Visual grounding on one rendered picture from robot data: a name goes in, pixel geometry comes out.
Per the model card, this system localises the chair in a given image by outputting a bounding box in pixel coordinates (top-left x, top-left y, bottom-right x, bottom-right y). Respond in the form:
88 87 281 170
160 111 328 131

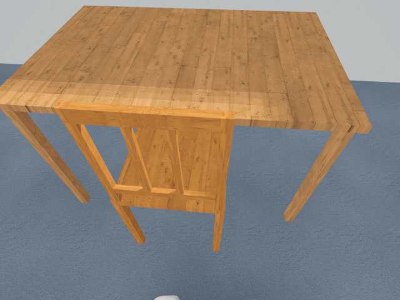
55 101 235 252

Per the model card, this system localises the table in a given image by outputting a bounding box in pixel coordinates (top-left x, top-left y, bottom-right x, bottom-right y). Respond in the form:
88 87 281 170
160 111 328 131
0 6 372 222

